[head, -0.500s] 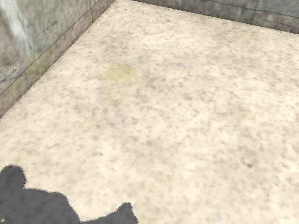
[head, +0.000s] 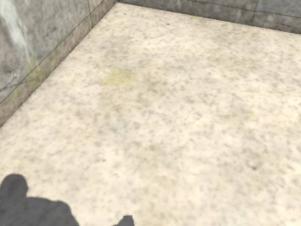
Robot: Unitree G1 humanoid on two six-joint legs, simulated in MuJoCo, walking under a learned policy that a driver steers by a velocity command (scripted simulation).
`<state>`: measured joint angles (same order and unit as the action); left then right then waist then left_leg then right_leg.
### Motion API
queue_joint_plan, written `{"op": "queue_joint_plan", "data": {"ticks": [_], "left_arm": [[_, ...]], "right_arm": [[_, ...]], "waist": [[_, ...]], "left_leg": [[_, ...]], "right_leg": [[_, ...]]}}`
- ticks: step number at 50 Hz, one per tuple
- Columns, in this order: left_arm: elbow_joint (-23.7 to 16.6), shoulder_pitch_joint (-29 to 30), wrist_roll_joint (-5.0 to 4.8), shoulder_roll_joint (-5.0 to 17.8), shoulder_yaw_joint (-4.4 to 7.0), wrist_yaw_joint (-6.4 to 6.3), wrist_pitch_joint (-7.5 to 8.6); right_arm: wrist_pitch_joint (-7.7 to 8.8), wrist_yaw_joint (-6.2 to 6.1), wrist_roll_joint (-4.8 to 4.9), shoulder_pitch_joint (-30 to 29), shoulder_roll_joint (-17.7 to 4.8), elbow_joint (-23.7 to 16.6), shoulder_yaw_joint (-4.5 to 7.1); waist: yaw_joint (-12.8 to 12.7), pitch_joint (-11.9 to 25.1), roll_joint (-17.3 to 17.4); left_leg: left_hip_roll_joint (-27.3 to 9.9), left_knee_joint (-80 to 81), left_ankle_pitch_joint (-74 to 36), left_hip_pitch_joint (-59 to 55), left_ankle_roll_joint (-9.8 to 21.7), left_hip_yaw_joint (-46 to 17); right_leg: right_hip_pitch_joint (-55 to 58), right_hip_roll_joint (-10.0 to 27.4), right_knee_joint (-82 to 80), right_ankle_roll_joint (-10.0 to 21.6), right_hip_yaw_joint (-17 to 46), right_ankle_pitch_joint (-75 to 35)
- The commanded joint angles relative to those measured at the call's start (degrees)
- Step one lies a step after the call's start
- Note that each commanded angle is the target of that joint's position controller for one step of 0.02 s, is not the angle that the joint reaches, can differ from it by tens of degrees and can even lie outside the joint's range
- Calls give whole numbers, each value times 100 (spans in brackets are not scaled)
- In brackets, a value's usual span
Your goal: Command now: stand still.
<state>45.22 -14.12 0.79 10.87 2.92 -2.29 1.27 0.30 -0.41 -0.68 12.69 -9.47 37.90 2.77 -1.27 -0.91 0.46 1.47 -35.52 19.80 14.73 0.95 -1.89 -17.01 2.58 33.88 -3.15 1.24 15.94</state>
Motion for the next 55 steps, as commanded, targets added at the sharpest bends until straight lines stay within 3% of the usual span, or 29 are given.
{"op": "queue_joint_plan", "data": {"ticks": [1,20,51,52,53,55], "left_arm": [[-308,14,-10,522,124,-25,70],[74,-32,-33,446,109,-52,33],[1315,-274,-77,385,49,-105,-66],[1404,-389,-80,323,31,-104,-77],[1444,-421,-128,354,48,-112,-86],[1328,-203,-168,366,49,-114,-20]], "right_arm": [[93,-24,8,-100,-465,-399,134],[103,-106,19,228,-451,21,146],[60,-224,67,741,-519,1311,69],[46,-227,69,870,-505,1410,66],[20,-240,113,927,-643,1448,113],[35,-254,181,1062,-913,1433,181]], "waist": [[13,170,33],[39,98,-24],[43,-182,-20],[52,-54,29],[90,-146,129],[230,-616,507]], "left_leg": [[-313,781,-793,285,162,-379],[-251,720,-966,257,76,-240],[-208,1064,-960,113,16,-111],[-167,1133,-290,51,50,-83],[-152,1199,864,109,171,-145],[-651,1714,2705,350,555,-918]], "right_leg": [[283,21,-353,132,29,-709],[302,-10,-353,199,40,-796],[442,-93,-696,197,-68,-774],[478,-193,-646,215,-185,-201],[298,-371,-421,276,-372,721],[-482,-472,139,394,-501,1727]]}}
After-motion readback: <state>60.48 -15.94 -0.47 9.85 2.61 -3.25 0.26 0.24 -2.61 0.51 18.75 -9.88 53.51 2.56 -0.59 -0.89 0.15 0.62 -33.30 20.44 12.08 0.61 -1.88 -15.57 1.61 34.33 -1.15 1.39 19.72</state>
